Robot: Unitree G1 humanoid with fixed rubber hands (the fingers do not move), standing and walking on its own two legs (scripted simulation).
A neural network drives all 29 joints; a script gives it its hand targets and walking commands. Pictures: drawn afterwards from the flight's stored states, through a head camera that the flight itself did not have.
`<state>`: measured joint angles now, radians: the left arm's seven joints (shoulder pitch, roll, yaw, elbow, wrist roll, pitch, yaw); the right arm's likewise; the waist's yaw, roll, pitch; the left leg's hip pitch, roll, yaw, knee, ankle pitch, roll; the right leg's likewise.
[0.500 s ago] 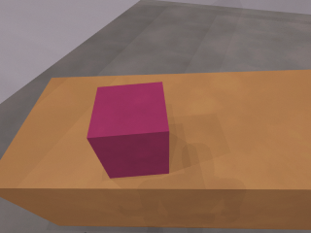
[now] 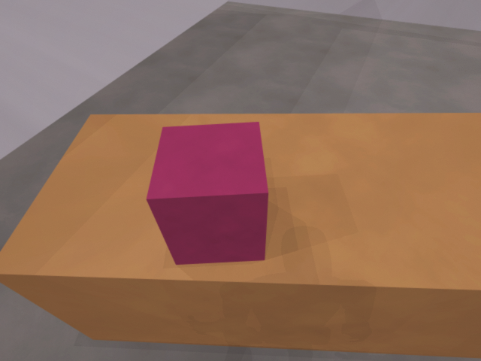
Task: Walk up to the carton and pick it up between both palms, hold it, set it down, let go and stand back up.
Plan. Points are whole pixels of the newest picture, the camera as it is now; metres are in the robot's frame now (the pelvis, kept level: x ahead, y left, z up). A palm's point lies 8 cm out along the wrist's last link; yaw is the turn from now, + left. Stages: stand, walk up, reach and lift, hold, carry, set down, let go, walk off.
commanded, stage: stand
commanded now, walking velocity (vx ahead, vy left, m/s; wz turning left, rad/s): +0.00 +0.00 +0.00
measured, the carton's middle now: (215, 196) +0.46 +0.08 -0.03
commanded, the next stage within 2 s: none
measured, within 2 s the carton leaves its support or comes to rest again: neither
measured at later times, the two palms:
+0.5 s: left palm out of the picture +0.01 +0.26 -0.11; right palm out of the picture -0.02 -0.26 -0.12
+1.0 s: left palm out of the picture +0.05 +0.26 -0.12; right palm out of the picture +0.02 -0.25 -0.12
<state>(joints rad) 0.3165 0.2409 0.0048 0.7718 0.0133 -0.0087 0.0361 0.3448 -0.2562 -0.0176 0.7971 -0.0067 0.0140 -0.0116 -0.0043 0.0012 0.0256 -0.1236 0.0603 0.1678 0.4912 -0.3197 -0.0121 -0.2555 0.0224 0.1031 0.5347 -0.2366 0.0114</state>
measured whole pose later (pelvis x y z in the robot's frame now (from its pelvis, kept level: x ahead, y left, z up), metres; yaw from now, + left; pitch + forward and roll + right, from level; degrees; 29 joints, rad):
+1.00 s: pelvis -0.01 +0.01 +0.00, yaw +0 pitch -1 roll +1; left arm 0.32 0.25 -0.01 0.83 0.01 0.00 0.02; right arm 0.38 -0.27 0.00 0.82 -0.01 0.03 -0.01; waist -0.01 0.00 0.02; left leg -0.16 0.05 0.17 0.50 -0.31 0.00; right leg -0.29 0.01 0.11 0.53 -0.22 0.02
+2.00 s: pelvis +0.00 +0.00 +0.00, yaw -1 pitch -1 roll +1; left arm 0.31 0.24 -0.01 0.92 0.01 0.00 0.04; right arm 0.39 -0.26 -0.01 0.87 0.00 0.02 -0.02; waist -0.01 0.00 0.03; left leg -0.13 0.05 0.18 0.47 -0.31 -0.01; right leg -0.27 0.02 0.12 0.52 -0.22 0.02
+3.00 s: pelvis +0.00 +0.00 +0.00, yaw +0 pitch -1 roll +1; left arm 0.30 0.24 -0.01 0.94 0.01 0.00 0.04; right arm 0.42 -0.24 0.00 0.89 0.00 0.00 -0.02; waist -0.01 0.00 0.03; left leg -0.13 0.05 0.17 0.46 -0.30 -0.01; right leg -0.26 0.02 0.10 0.50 -0.22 0.02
